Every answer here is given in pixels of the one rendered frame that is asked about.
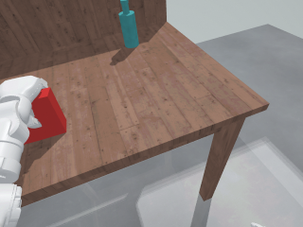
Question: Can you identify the left robot upper arm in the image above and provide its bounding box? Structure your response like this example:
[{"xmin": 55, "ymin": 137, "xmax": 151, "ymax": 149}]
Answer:
[{"xmin": 0, "ymin": 183, "xmax": 22, "ymax": 227}]

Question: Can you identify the left robot forearm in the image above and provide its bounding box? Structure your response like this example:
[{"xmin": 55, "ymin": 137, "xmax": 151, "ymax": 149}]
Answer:
[{"xmin": 0, "ymin": 94, "xmax": 32, "ymax": 184}]

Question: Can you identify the robot left hand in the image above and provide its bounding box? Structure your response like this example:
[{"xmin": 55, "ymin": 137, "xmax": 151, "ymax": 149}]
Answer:
[{"xmin": 0, "ymin": 76, "xmax": 48, "ymax": 129}]

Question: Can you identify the table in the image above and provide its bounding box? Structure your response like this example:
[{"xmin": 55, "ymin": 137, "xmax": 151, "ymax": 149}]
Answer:
[{"xmin": 0, "ymin": 0, "xmax": 270, "ymax": 208}]

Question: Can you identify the sponge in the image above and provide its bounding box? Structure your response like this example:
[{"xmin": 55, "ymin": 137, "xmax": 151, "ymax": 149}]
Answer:
[{"xmin": 24, "ymin": 87, "xmax": 67, "ymax": 145}]

